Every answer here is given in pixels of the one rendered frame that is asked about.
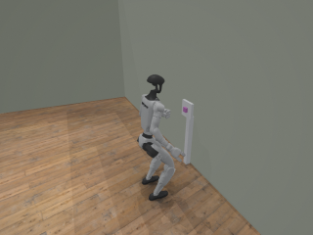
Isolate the panel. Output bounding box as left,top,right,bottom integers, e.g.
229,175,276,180
181,99,194,165

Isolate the robot right hand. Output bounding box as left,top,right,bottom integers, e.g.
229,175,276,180
170,147,186,163

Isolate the robot shin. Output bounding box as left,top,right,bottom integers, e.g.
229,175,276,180
154,166,176,196
146,157,162,180

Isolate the robot right shin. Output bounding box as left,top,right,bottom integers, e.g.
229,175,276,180
154,166,176,196

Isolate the robot right upper arm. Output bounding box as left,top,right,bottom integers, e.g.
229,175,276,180
150,101,165,135

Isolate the robot left shin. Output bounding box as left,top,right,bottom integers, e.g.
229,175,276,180
146,157,162,180

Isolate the right robot forearm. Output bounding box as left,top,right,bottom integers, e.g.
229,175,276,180
153,128,174,152

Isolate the robot left hand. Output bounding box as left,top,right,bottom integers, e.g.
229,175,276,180
161,109,171,118

